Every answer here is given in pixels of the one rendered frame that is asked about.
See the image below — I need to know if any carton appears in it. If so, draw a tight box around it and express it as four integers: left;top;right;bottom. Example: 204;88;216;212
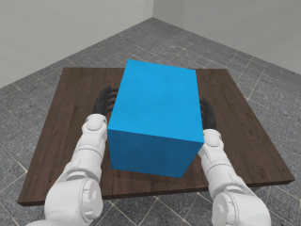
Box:
107;59;205;178

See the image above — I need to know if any robot left hand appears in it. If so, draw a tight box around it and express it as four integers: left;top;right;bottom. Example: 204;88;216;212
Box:
91;85;119;116

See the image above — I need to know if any left robot upper arm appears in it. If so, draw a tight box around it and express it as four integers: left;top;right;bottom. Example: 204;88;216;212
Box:
25;177;103;226

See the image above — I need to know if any robot left forearm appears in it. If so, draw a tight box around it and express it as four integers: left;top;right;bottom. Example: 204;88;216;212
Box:
44;114;107;217

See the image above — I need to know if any robot right forearm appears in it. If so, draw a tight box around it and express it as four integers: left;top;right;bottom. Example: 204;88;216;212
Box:
198;129;272;226

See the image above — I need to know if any right robot upper arm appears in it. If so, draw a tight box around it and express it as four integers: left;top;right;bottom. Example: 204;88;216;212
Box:
212;191;271;226

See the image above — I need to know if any table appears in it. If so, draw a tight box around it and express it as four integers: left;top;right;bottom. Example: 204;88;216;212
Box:
17;67;295;207

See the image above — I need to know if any robot right hand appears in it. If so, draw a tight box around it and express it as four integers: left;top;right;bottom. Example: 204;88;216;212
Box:
199;98;217;130

